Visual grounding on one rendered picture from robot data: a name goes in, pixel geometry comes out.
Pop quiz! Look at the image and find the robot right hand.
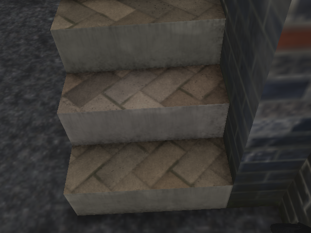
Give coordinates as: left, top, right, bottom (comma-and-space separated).
270, 222, 311, 233

